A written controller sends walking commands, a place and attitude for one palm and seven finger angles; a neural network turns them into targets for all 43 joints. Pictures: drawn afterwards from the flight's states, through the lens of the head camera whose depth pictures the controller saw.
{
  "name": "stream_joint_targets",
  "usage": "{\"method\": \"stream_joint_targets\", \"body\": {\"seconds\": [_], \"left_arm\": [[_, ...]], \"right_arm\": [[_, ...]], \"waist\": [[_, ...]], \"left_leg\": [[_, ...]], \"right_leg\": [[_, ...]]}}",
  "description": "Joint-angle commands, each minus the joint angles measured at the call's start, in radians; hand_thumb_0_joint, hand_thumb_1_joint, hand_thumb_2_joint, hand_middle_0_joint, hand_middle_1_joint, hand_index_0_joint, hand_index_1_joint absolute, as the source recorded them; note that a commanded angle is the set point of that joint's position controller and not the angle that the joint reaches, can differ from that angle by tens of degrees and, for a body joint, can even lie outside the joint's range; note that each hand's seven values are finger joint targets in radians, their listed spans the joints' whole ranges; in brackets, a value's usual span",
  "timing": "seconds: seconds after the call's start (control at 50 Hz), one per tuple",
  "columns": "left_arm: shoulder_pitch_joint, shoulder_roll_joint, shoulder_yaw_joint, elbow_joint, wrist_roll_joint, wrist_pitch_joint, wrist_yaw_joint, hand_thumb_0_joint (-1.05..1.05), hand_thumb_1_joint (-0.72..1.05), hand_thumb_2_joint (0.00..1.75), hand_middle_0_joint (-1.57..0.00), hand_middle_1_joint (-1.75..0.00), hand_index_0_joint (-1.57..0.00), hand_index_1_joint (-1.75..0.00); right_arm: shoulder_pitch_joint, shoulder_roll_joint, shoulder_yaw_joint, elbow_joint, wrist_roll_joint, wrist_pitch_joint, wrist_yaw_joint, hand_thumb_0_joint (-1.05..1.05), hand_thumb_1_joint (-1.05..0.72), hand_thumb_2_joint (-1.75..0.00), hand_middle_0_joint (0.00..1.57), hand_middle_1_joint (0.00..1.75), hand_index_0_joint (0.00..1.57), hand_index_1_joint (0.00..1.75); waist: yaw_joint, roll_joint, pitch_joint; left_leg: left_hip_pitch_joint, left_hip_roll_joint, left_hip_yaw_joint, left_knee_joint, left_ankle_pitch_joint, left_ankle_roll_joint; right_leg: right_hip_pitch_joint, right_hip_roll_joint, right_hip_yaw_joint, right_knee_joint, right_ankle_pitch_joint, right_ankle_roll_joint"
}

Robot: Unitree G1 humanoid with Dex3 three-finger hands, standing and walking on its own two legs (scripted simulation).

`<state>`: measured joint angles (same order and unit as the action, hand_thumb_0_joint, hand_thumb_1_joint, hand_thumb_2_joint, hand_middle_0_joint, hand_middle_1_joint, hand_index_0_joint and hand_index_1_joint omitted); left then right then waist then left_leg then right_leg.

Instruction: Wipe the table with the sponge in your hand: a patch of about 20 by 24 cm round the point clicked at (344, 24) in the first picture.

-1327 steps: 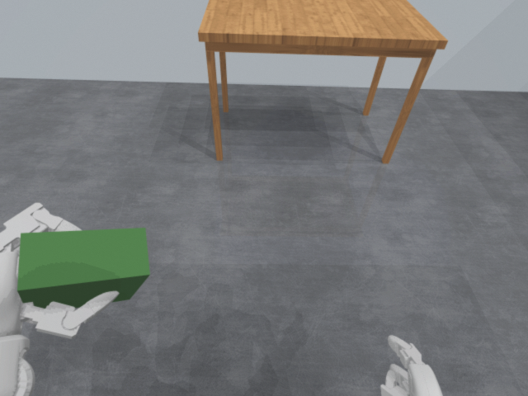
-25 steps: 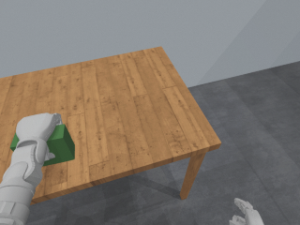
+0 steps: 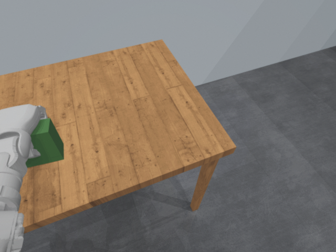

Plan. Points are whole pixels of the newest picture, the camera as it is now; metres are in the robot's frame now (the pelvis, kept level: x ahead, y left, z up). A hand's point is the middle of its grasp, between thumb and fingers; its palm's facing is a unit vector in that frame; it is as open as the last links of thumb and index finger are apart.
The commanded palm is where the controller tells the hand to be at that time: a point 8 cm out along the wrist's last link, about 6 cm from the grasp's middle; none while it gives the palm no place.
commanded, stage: wipe forward along the first lane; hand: left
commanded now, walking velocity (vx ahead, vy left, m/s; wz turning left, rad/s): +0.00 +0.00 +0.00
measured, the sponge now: (33, 149) +0.35 +0.38 +0.01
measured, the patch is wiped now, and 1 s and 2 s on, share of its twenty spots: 0.50 0.55 0.70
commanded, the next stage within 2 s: slide across to the middle lane in 0.16 s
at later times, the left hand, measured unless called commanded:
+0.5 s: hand (33, 119) +0.41 +0.38 +0.06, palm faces -0.13 +0.02 -0.99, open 9.3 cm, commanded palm +0.40 +0.36 +0.11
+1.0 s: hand (58, 115) +0.43 +0.32 +0.05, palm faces -0.10 +0.00 -1.00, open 9.3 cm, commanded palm +0.41 +0.30 +0.11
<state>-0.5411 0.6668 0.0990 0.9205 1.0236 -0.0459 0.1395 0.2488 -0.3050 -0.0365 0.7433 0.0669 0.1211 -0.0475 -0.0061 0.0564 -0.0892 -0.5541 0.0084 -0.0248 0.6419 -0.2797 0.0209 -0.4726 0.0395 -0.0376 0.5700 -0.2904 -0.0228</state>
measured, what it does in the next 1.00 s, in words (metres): stands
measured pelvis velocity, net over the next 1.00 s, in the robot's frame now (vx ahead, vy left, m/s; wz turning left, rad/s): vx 0.04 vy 0.02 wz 0.02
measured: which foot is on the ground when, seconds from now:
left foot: down 0.00-1.00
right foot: down 0.00-1.00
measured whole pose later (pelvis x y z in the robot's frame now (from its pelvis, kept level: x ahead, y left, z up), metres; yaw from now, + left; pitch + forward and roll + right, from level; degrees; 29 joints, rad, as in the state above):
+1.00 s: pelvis +0.04 +0.02 +0.01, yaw +1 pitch +11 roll -2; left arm -0.61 0.49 -0.10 0.80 1.00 0.20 0.16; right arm 0.14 -0.25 -0.02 0.72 0.06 0.16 -0.01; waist 0.02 0.05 -0.09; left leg -0.45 -0.03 -0.03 0.56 -0.29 0.04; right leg -0.36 0.01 -0.04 0.48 -0.31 0.00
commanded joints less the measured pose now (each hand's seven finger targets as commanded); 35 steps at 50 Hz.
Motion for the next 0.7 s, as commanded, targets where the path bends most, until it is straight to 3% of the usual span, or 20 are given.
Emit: {"method": "stream_joint_targets", "body": {"seconds": [0.0, 0.04, 0.08, 0.1, 0.14, 0.16, 0.22, 0.24, 0.3, 0.34, 0.4, 0.44, 0.46, 0.48, 0.5, 0.52, 0.6, 0.64, 0.68], "left_arm": [[-0.339, 0.317, 0.049, -0.051, 0.041, 0.028, 0.068, 0.00, 0.10, 1.30, -1.20, -1.60, -1.20, -1.60], [-0.364, 0.373, 0.091, -0.039, 0.043, 0.026, 0.071, 0.00, 0.10, 1.30, -1.20, -1.60, -1.20, -1.60], [-0.376, 0.362, 0.064, -0.006, 0.051, 0.033, 0.071, 0.00, 0.10, 1.30, -1.20, -1.60, -1.20, -1.60], [-0.387, 0.337, 0.037, -0.003, 0.053, 0.035, 0.069, 0.00, 0.10, 1.30, -1.20, -1.60, -1.20, -1.60], [-0.410, 0.345, 0.050, -0.005, 0.054, 0.030, 0.065, 0.00, 0.10, 1.30, -1.20, -1.60, -1.20, -1.60], [-0.416, 0.324, 0.022, 0.008, 0.056, 0.031, 0.063, 0.00, 0.10, 1.30, -1.20, -1.60, -1.20, -1.60], [-0.460, 0.358, 0.032, 0.029, 0.055, 0.037, 0.059, 0.00, 0.10, 1.30, -1.20, -1.60, -1.20, -1.60], [-0.458, 0.381, 0.065, 0.018, 0.045, 0.025, 0.057, 0.00, 0.10, 1.30, -1.20, -1.60, -1.20, -1.60], [-0.444, 0.315, 0.019, -0.018, 0.039, 0.013, 0.056, 0.00, 0.10, 1.30, -1.20, -1.60, -1.20, -1.60], [-0.449, 0.277, 0.008, -0.074, 0.026, 0.003, 0.054, 0.00, 0.10, 1.30, -1.20, -1.60, -1.20, -1.60], [-0.440, 0.233, -0.020, -0.115, 0.000, 0.014, 0.056, 0.00, 0.10, 1.30, -1.20, -1.60, -1.20, -1.60], [-0.437, 0.227, 0.002, -0.147, -0.031, 0.017, 0.059, 0.00, 0.10, 1.30, -1.20, -1.60, -1.20, -1.60], [-0.446, 0.199, -0.030, -0.164, -0.038, 0.023, 0.059, 0.00, 0.10, 1.30, -1.20, -1.60, -1.20, -1.60], [-0.427, 0.218, -0.007, -0.174, -0.038, 0.033, 0.063, 0.00, 0.10, 1.30, -1.20, -1.60, -1.20, -1.60], [-0.424, 0.179, -0.041, -0.190, -0.039, 0.042, 0.062, 0.00, 0.10, 1.30, -1.20, -1.60, -1.20, -1.60], [-0.398, 0.189, -0.030, -0.180, -0.031, 0.060, 0.063, 0.00, 0.10, 1.30, -1.20, -1.60, -1.20, -1.60], [-0.410, 0.111, -0.093, -0.238, -0.021, 0.107, 0.056, 0.00, 0.10, 1.30, -1.20, -1.60, -1.20, -1.60], [-0.376, 0.079, -0.087, -0.267, -0.036, 0.122, 0.055, 0.00, 0.10, 1.30, -1.20, -1.60, -1.20, -1.60], [-0.383, 0.044, -0.124, -0.282, -0.040, 0.144, 0.053, 0.00, 0.10, 1.30, -1.20, -1.60, -1.20, -1.60]], "right_arm": [[0.003, -0.157, -0.047, -0.097, 0.004, -0.032, -0.004, 0.00, -0.90, -0.90, 0.20, 0.30, 0.20, 0.30], [0.004, -0.160, -0.045, -0.091, 0.006, -0.032, -0.006, 0.00, -0.90, -0.90, 0.20, 0.30, 0.20, 0.30], [0.025, -0.160, -0.045, -0.091, 0.005, -0.028, -0.003, 0.00, -0.90, -0.90, 0.20, 0.30, 0.20, 0.30], [0.021, -0.158, -0.043, -0.095, 0.006, -0.029, -0.001, 0.00, -0.90, -0.90, 0.20, 0.30, 0.20, 0.30], [0.021, -0.157, -0.043, -0.088, 0.005, -0.030, 0.000, 0.00, -0.90, -0.90, 0.20, 0.30, 0.20, 0.30], [0.041, -0.158, -0.044, -0.091, 0.002, -0.028, 0.000, 0.00, -0.90, -0.90, 0.20, 0.30, 0.20, 0.30], [0.047, -0.164, -0.041, -0.090, 0.005, -0.025, -0.001, 0.00, -0.90, -0.90, 0.20, 0.30, 0.20, 0.30], [0.044, -0.161, -0.041, -0.089, 0.003, -0.028, -0.005, 0.00, -0.90, -0.90, 0.20, 0.30, 0.20, 0.30], [0.057, -0.152, -0.049, -0.097, 0.000, -0.028, -0.001, 0.00, -0.90, -0.90, 0.20, 0.30, 0.20, 0.30], [0.043, -0.143, -0.051, -0.097, 0.000, -0.027, 0.001, 0.00, -0.90, -0.90, 0.20, 0.30, 0.20, 0.30], [0.038, -0.141, -0.054, -0.096, 0.001, -0.022, 0.008, 0.00, -0.90, -0.90, 0.20, 0.30, 0.20, 0.30], [0.015, -0.138, -0.054, -0.095, 0.005, -0.025, 0.004, 0.00, -0.90, -0.90, 0.20, 0.30, 0.20, 0.30], [0.022, -0.138, -0.055, -0.093, 0.003, -0.025, 0.006, 0.00, -0.90, -0.90, 0.20, 0.30, 0.20, 0.30], [0.017, -0.138, -0.058, -0.091, 0.004, -0.023, 0.008, 0.00, -0.90, -0.90, 0.20, 0.30, 0.20, 0.30], [0.002, -0.134, -0.056, -0.094, 0.005, -0.023, 0.010, 0.00, -0.90, -0.90, 0.20, 0.30, 0.20, 0.30], [0.000, -0.135, -0.055, -0.090, 0.005, -0.019, 0.013, 0.00, -0.90, -0.90, 0.20, 0.30, 0.20, 0.30], [-0.026, -0.129, -0.053, -0.096, 0.003, -0.015, 0.023, 0.00, -0.90, -0.90, 0.20, 0.30, 0.20, 0.30], [-0.050, -0.123, -0.053, -0.101, 0.004, -0.016, 0.023, 0.00, -0.90, -0.90, 0.20, 0.30, 0.20, 0.30], [-0.048, -0.122, -0.053, -0.103, 0.001, -0.010, 0.026, 0.00, -0.90, -0.90, 0.20, 0.30, 0.20, 0.30]], "waist": [[-0.030, -0.036, -0.208], [-0.023, -0.022, -0.233], [-0.031, -0.027, -0.248], [-0.036, 0.005, -0.237], [-0.032, 0.034, -0.253], [-0.042, 0.010, -0.263], [-0.057, -0.016, -0.254], [-0.040, -0.001, -0.281], [-0.042, 0.010, -0.318], [-0.035, 0.057, -0.349], [-0.040, 0.038, -0.337], [-0.031, 0.037, -0.333], [-0.037, 0.052, -0.329], [-0.029, 0.029, -0.333], [-0.034, 0.040, -0.324], [-0.023, 0.040, -0.311], [-0.025, 0.054, -0.294], [-0.011, 0.060, -0.306], [-0.022, 0.045, -0.309]], "left_leg": [[0.119, -0.028, 0.006, -0.059, 0.105, 0.054], [0.116, -0.025, 0.000, -0.061, 0.114, 0.053], [0.116, -0.027, 0.000, -0.051, 0.113, 0.053], [0.119, -0.027, 0.000, -0.054, 0.111, 0.051], [0.142, -0.020, -0.010, -0.055, 0.132, 0.048], [0.147, -0.021, -0.011, -0.045, 0.136, 0.051], [0.128, -0.019, -0.009, -0.043, 0.119, 0.052], [0.137, -0.016, -0.013, -0.050, 0.140, 0.051], [0.185, -0.015, -0.010, -0.037, 0.189, 0.049], [0.244, -0.007, -0.020, -0.041, 0.252, 0.042], [0.277, -0.003, -0.026, -0.046, 0.277, 0.039], [0.300, 0.002, -0.036, -0.063, 0.304, 0.036], [0.321, 0.002, -0.034, -0.063, 0.312, 0.035], [0.329, 0.003, -0.039, -0.068, 0.327, 0.033], [0.338, 0.002, -0.035, -0.073, 0.337, 0.032], [0.339, 0.002, -0.041, -0.080, 0.346, 0.028], [0.387, 0.009, -0.055, -0.091, 0.412, 0.014], [0.413, 0.014, -0.064, -0.097, 0.471, 0.003], [0.431, 0.014, -0.069, -0.092, 0.478, 0.001]], "right_leg": [[0.049, -0.002, 0.034, -0.090, 0.118, -0.029], [0.057, 0.001, 0.040, -0.083, 0.120, -0.033], [0.050, 0.002, 0.031, -0.076, 0.119, -0.031], [0.034, 0.001, 0.029, -0.077, 0.112, -0.032], [0.015, 0.005, 0.027, -0.070, 0.111, -0.038], [0.013, 0.008, 0.021, -0.067, 0.115, -0.035], [0.007, 0.007, 0.026, -0.073, 0.109, -0.029], [0.021, 0.008, 0.029, -0.067, 0.123, -0.034], [0.030, 0.010, 0.022, -0.064, 0.164, -0.032], [0.020, 0.014, 0.019, -0.060, 0.188, -0.040], [0.026, 0.015, 0.011, -0.071, 0.197, -0.037], [0.036, 0.014, 0.010, -0.079, 0.204, -0.040], [0.036, 0.014, 0.004, -0.080, 0.208, -0.039], [0.050, 0.013, 0.002, -0.082, 0.215, -0.039], [0.051, 0.011, 0.002, -0.088, 0.223, -0.037], [0.055, 0.011, -0.002, -0.089, 0.220, -0.041], [0.045, 0.010, -0.011, -0.092, 0.235, -0.046], [0.052, 0.010, -0.008, -0.094, 0.249, -0.049], [0.058, 0.009, -0.013, -0.097, 0.261, -0.045]]}}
